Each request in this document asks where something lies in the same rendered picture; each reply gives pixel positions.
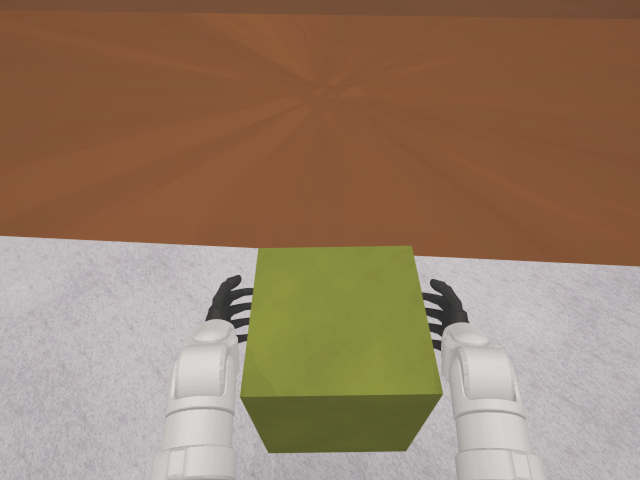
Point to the right robot forearm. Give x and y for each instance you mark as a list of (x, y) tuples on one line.
[(493, 438)]

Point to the left robot hand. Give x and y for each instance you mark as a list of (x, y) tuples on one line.
[(221, 308)]

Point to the carton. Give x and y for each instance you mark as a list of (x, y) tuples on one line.
[(339, 355)]

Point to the right robot hand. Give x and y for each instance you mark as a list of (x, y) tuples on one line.
[(449, 303)]

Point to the left robot forearm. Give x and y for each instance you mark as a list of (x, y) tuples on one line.
[(198, 430)]

